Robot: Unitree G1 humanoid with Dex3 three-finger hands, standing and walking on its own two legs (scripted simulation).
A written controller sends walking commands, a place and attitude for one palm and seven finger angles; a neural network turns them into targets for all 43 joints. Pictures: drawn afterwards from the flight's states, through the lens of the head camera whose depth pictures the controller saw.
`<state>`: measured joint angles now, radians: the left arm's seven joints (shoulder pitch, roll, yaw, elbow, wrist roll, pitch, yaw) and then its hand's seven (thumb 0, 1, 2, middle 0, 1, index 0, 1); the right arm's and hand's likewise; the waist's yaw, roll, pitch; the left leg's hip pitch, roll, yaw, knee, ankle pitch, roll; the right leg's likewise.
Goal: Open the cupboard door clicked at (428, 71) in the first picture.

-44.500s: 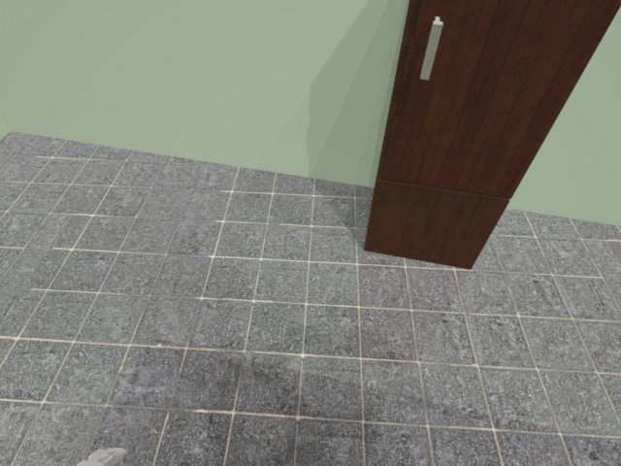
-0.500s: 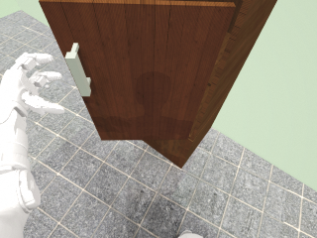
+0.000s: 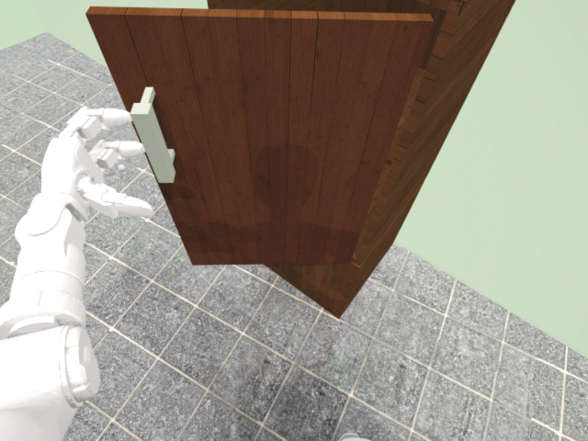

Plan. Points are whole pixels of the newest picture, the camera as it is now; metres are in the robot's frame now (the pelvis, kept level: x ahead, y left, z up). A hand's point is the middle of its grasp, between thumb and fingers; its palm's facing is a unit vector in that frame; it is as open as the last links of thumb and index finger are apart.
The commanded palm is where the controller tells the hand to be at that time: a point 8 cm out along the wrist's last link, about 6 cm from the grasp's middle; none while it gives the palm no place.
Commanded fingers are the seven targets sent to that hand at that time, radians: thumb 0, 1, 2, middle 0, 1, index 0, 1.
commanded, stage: slide the fingers in behind the handle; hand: left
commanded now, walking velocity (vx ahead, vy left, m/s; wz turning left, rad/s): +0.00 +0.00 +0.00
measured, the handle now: (158, 136) +0.51 +0.19 +0.11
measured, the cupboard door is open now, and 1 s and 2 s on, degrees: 40 40 40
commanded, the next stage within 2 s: close the thumb around the handle in 1.04 s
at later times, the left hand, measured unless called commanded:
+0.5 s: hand (151, 167) +0.44 +0.19 +0.12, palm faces +0.03 -1.00 +0.00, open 14.1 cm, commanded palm +0.41 +0.23 +0.12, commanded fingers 0.00 -0.50 0.30 -0.30 -1.20 -0.30 -1.20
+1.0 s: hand (162, 167) +0.44 +0.17 +0.12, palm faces +0.01 -1.00 +0.00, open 14.0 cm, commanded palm +0.41 +0.23 +0.12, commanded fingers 0.00 -0.50 0.30 -0.30 -1.20 -0.30 -1.20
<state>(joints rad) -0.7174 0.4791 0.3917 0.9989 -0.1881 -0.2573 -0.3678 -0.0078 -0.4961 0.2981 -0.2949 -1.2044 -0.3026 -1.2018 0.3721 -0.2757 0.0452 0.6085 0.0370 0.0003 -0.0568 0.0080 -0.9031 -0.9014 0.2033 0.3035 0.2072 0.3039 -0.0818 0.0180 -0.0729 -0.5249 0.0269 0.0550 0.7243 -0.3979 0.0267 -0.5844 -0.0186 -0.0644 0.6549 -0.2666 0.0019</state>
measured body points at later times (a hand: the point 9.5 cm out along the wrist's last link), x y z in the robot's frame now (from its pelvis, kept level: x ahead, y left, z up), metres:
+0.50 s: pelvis -0.01 -0.01 +0.00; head +0.05 -0.01 +0.45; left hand +0.43 +0.24 +0.12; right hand +0.06 -0.27 -0.12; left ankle -0.03 +0.10 -0.72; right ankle +0.03 -0.13 -0.72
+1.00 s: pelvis -0.01 -0.01 +0.00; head +0.05 -0.02 +0.45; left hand +0.43 +0.23 +0.12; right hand +0.06 -0.28 -0.12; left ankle -0.03 +0.10 -0.72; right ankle +0.03 -0.13 -0.72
